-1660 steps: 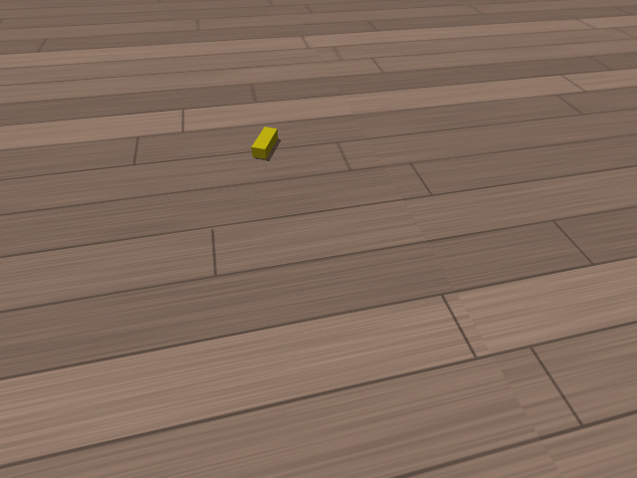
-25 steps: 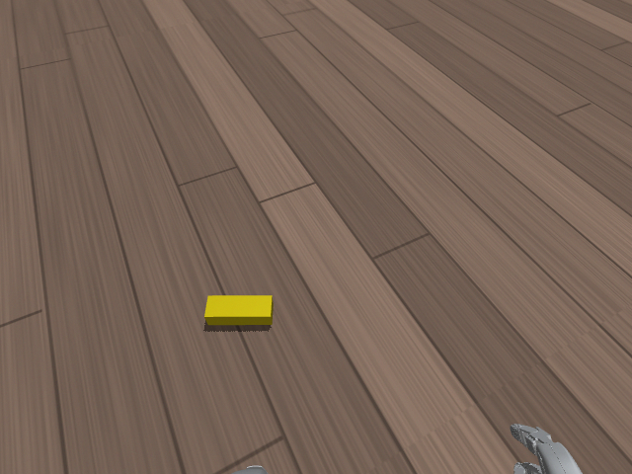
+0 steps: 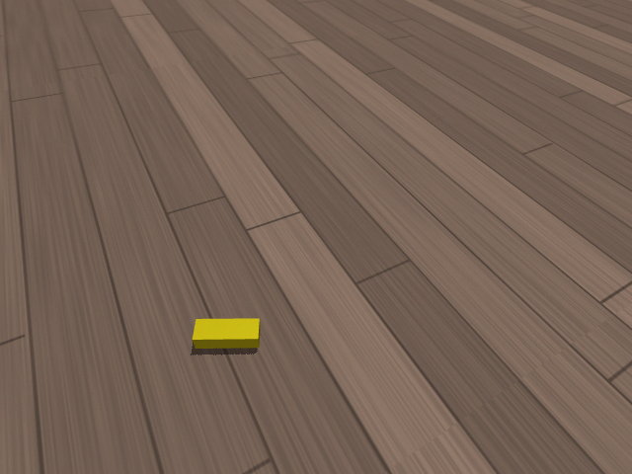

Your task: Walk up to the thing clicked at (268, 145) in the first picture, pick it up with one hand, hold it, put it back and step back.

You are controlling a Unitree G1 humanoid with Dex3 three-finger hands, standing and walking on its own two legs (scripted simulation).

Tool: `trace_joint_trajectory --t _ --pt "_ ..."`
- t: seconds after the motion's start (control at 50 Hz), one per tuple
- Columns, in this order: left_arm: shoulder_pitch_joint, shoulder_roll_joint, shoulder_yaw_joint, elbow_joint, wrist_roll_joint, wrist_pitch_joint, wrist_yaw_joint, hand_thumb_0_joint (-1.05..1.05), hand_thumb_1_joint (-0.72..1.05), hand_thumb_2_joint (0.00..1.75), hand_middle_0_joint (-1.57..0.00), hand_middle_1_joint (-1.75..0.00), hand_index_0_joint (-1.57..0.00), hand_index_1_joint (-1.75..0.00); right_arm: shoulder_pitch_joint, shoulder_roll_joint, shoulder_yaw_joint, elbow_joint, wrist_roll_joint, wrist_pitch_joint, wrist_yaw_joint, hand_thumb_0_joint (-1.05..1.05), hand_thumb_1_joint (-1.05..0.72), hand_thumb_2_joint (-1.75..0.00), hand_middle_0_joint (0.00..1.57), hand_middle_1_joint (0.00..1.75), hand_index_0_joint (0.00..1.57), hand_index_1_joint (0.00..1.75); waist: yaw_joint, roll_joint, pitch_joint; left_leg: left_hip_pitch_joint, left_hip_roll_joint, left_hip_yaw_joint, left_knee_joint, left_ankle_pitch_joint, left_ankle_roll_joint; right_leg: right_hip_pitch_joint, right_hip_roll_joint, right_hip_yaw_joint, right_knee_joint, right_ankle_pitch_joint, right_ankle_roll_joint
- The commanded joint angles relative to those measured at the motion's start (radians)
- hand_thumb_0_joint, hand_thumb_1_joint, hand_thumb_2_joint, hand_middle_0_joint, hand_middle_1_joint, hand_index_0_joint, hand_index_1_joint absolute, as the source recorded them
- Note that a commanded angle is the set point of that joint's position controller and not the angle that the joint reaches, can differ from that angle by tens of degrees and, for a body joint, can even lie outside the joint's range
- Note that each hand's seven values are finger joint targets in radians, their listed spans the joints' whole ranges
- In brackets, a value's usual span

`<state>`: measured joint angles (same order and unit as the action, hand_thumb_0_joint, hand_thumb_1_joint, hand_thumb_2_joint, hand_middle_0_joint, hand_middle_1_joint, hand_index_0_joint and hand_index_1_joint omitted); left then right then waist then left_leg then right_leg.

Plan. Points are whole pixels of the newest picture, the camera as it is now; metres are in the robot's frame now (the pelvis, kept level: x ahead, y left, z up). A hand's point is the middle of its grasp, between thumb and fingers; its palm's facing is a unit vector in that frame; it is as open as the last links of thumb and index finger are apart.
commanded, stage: walk up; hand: left
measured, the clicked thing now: (227, 333) +0.73 +0.24 -0.74
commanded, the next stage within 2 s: stand in 0.92 s
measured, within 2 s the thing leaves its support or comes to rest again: neither
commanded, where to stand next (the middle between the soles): +0.37 -0.02 m, yaw +1 degrees
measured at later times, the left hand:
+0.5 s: hand out of the picture +0.13 +0.24 -0.15, palm faces +0.01 -0.94 -0.33, open 7.4 cm
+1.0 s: hand out of the picture +0.12 +0.25 -0.15, palm faces +0.00 -0.94 -0.34, open 7.4 cm
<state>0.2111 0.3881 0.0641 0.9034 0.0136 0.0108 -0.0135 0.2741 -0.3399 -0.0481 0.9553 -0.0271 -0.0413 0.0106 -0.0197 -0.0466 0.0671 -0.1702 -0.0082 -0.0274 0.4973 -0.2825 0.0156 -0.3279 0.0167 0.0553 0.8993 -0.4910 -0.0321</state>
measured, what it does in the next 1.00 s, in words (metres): steps on the spot: right foot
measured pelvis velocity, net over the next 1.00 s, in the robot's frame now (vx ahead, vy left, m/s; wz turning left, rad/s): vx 0.04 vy -0.01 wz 0.01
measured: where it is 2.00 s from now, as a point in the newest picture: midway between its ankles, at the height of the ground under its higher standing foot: outside the picture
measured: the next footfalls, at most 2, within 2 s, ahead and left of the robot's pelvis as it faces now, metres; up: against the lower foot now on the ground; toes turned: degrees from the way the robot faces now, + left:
right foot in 0.16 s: +0.09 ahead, -0.15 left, +0.00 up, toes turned -1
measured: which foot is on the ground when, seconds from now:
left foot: down 0.00-1.00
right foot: up 0.00-0.14, down 0.16-1.00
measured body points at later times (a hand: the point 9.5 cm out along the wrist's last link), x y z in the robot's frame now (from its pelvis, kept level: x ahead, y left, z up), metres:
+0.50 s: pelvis +0.03 -0.01 +0.00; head +0.05 +0.00 +0.45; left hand +0.13 +0.29 -0.13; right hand +0.08 -0.31 -0.13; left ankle +0.01 +0.12 -0.74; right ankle +0.05 -0.15 -0.74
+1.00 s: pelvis +0.04 -0.01 +0.01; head +0.05 +0.00 +0.46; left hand +0.12 +0.29 -0.12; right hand +0.15 -0.30 -0.12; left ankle +0.01 +0.12 -0.74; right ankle +0.05 -0.15 -0.74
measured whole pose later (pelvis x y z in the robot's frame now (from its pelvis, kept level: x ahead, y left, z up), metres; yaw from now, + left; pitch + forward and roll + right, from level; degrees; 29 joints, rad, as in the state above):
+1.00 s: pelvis +0.04 -0.01 +0.01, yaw +0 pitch -2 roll +0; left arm 0.09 0.35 0.01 1.11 0.01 -0.02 -0.01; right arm 0.06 -0.34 -0.01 1.09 0.00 -0.02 0.01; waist 0.01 -0.01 0.06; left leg -0.08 0.00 -0.02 0.36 -0.25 0.00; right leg -0.15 -0.04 -0.02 0.37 -0.18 0.03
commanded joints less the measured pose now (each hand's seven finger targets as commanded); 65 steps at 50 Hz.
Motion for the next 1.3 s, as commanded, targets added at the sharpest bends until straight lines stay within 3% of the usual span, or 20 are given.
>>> trace_joint_trajectory --t 0.0,0.06,0.1,0.12,0.14,0.16,0.18,0.2,0.26,0.3,0.34,0.36,0.38,0.4,0.42,0.46,0.6,0.82,0.92,1.28 --pt "-0.024 0.174 0.052 -0.065 -0.004 -0.033 -0.003 0.0 0.9 0.9 -0.2 -0.3 -0.2 -0.3 -0.037 -0.291 -0.07 -0.079 -0.005 -0.031 -0.018 0.0 -0.9 -0.9 0.2 0.3 0.2 0.3 0.004 0.227 0.046 -0.018 0.222 -0.227 -0.202 0.119 0.171 -0.095 -0.044 -0.004 -0.083 0.04 0.01" --pt "-0.019 0.153 0.046 -0.053 -0.003 -0.048 0.0 0.0 0.9 0.9 -0.2 -0.3 -0.2 -0.3 -0.073 -0.274 -0.057 -0.098 -0.003 -0.014 -0.016 0.0 -0.9 -0.9 0.2 0.3 0.2 0.3 0.012 0.246 -0.005 -0.039 0.197 -0.137 -0.111 0.27 0.155 0.045 -0.03 -0.073 -0.288 0.124 0.021" --pt "0.027 0.145 0.049 -0.011 -0.001 -0.057 0.011 0.0 0.9 0.9 -0.2 -0.3 -0.2 -0.3 -0.103 -0.251 -0.043 -0.106 0.015 0.003 -0.017 0.0 -0.9 -0.9 0.2 0.3 0.2 0.3 0.048 0.215 -0.039 -0.117 0.153 -0.068 0.013 0.304 0.102 0.212 0.008 -0.114 -0.458 0.301 0.018" --pt "0.059 0.16 0.052 0.009 0.002 -0.061 0.019 0.0 0.9 0.9 -0.2 -0.3 -0.2 -0.3 -0.113 -0.219 -0.031 -0.111 0.026 0.009 -0.019 0.0 -0.9 -0.9 0.2 0.3 0.2 0.3 0.068 0.17 -0.067 -0.165 0.127 -0.053 0.081 0.259 0.065 0.297 -0.007 -0.08 -0.485 0.388 0.011" --pt "0.066 0.206 0.065 0.012 0.01 -0.066 0.026 0.0 0.9 0.9 -0.2 -0.3 -0.2 -0.3 -0.109 -0.177 -0.018 -0.118 0.036 0.012 -0.021 0.0 -0.9 -0.9 0.2 0.3 0.2 0.3 0.07 0.056 -0.103 -0.249 0.081 -0.037 0.159 0.129 0.025 0.363 -0.104 0.071 -0.484 0.438 -0.02" --pt "0.03 0.251 0.069 -0.003 0.014 -0.072 0.029 0.0 0.9 0.9 -0.2 -0.3 -0.2 -0.3 -0.079 -0.142 -0.005 -0.123 0.04 0.017 -0.022 0.0 -0.9 -0.9 0.2 0.3 0.2 0.3 0.041 -0.086 -0.105 -0.286 0.003 -0.029 0.24 -0.087 -0.013 0.317 -0.276 0.311 -0.588 0.349 -0.08" --pt "-0.053 0.29 0.067 -0.027 0.01 -0.069 0.025 0.0 0.9 0.9 -0.2 -0.3 -0.2 -0.3 -0.061 -0.188 -0.021 -0.095 0.032 0.033 -0.028 0.0 -0.9 -0.9 0.2 0.3 0.2 0.3 0.037 -0.083 -0.091 -0.182 0.006 -0.05 0.343 -0.29 -0.01 0.124 -0.387 0.41 -0.644 0.14 -0.187" --pt "-0.132 0.291 0.064 -0.047 0.015 -0.064 0.023 0.0 0.9 0.9 -0.2 -0.3 -0.2 -0.3 -0.029 -0.22 -0.035 -0.065 0.025 0.037 -0.026 0.0 -0.9 -0.9 0.2 0.3 0.2 0.3 0.009 -0.091 -0.032 -0.107 0.03 -0.058 0.363 -0.29 -0.017 -0.009 -0.391 0.414 -0.638 0.071 -0.219" --pt "-0.167 0.225 0.05 -0.035 0.007 -0.061 0.022 0.0 0.9 0.9 -0.2 -0.3 -0.2 -0.3 -0.025 -0.216 -0.031 -0.023 0.023 0.024 -0.018 0.0 -0.9 -0.9 0.2 0.3 0.2 0.3 0.0 -0.092 -0.03 -0.113 0.03 -0.035 0.224 -0.211 -0.004 0.031 -0.287 0.23 -0.596 0.125 -0.136" --pt "-0.165 0.224 0.049 -0.02 0.009 -0.058 0.018 0.0 0.9 0.9 -0.2 -0.3 -0.2 -0.3 -0.017 -0.2 -0.024 -0.008 0.019 0.02 -0.016 0.0 -0.9 -0.9 0.2 0.3 0.2 0.3 0.007 -0.135 -0.05 -0.079 0.029 0.002 0.113 -0.135 -0.005 0.053 -0.251 0.183 -0.571 0.151 -0.107" --pt "-0.169 0.213 0.041 -0.012 0.001 -0.05 0.013 0.0 0.9 0.9 -0.2 -0.3 -0.2 -0.3 -0.001 -0.197 -0.022 0.014 0.01 0.009 -0.019 0.0 -0.9 -0.9 0.2 0.3 0.2 0.3 -0.007 -0.119 -0.085 0.017 0.026 -0.001 -0.082 0.018 -0.003 0.052 -0.217 0.125 -0.49 0.3 -0.067" --pt "-0.17 0.183 0.032 -0.01 -0.007 -0.047 0.012 0.0 0.9 0.9 -0.2 -0.3 -0.2 -0.3 -0.003 -0.213 -0.029 0.022 0.003 0.002 -0.023 0.0 -0.9 -0.9 0.2 0.3 0.2 0.3 -0.006 -0.076 -0.119 0.06 0.071 -0.071 -0.124 0.104 0.005 0.061 -0.189 0.09 -0.437 0.379 -0.036" --pt "-0.157 0.15 0.021 -0.007 -0.019 -0.044 0.01 0.0 0.9 0.9 -0.2 -0.3 -0.2 -0.3 -0.038 -0.244 -0.033 0.016 -0.004 -0.005 -0.026 0.0 -0.9 -0.9 0.2 0.3 0.2 0.3 0.014 0.002 -0.127 0.048 0.158 -0.183 -0.169 0.182 0.035 0.056 -0.129 0.042 -0.375 0.382 0.0" --pt "-0.143 0.136 0.02 0.011 -0.026 -0.042 0.01 0.0 0.9 0.9 -0.2 -0.3 -0.2 -0.3 -0.132 -0.272 -0.032 0.0 0.002 -0.009 -0.022 0.0 -0.9 -0.9 0.2 0.3 0.2 0.3 0.052 0.058 -0.104 -0.035 0.197 -0.218 -0.176 0.147 0.061 0.109 -0.079 -0.008 -0.405 0.283 0.018" --pt "-0.133 0.154 0.025 0.039 -0.024 -0.043 0.012 0.0 0.9 0.9 -0.2 -0.3 -0.2 -0.3 -0.185 -0.271 -0.026 0.002 0.007 -0.008 -0.017 0.0 -0.9 -0.9 0.2 0.3 0.2 0.3 0.07 0.063 -0.08 -0.1 0.188 -0.179 -0.146 0.105 0.068 0.181 -0.084 -0.016 -0.446 0.226 0.02" --pt "-0.151 0.168 0.025 0.048 -0.018 -0.052 0.013 0.0 0.9 0.9 -0.2 -0.3 -0.2 -0.3 -0.165 -0.229 -0.014 0.023 0.01 -0.007 -0.016 0.0 -0.9 -0.9 0.2 0.3 0.2 0.3 0.047 0.057 -0.101 -0.068 0.129 -0.095 -0.124 0.189 0.031 0.223 -0.12 0.026 -0.458 0.385 0.0" --pt "-0.156 0.166 0.012 0.083 -0.021 -0.051 0.021 0.0 0.9 0.9 -0.2 -0.3 -0.2 -0.3 -0.175 -0.221 -0.014 0.05 0.019 -0.002 -0.024 0.0 -0.9 -0.9 0.2 0.3 0.2 0.3 0.031 0.105 -0.146 0.04 0.127 -0.059 -0.103 0.465 0.015 0.245 -0.129 -0.018 -0.463 0.564 -0.003" --pt "-0.186 0.161 0.003 0.122 -0.012 -0.046 0.019 0.0 0.9 0.9 -0.2 -0.3 -0.2 -0.3 -0.238 -0.208 -0.013 0.075 0.013 0.011 -0.02 0.0 -0.9 -0.9 0.2 0.3 0.2 0.3 0.027 0.065 -0.094 0.0 0.122 -0.071 -0.185 0.231 0.009 0.255 -0.137 -0.001 -0.532 0.468 0.013" --pt "-0.173 0.163 -0.011 0.147 -0.004 -0.051 0.02 0.0 0.9 0.9 -0.2 -0.3 -0.2 -0.3 -0.241 -0.218 -0.009 0.081 0.02 0.004 -0.016 0.0 -0.9 -0.9 0.2 0.3 0.2 0.3 0.018 0.058 -0.118 0.07 0.131 -0.067 -0.2 0.318 0.005 0.251 -0.155 0.009 -0.554 0.555 0.017" --pt "-0.157 0.182 -0.025 0.184 -0.006 -0.053 0.022 0.0 0.9 0.9 -0.2 -0.3 -0.2 -0.3 -0.239 -0.216 0.0 0.117 0.022 0.011 -0.012 0.0 -0.9 -0.9 0.2 0.3 0.2 0.3 0.021 0.057 -0.106 0.063 0.127 -0.059 -0.24 0.238 -0.009 0.273 -0.156 0.005 -0.606 0.499 0.02"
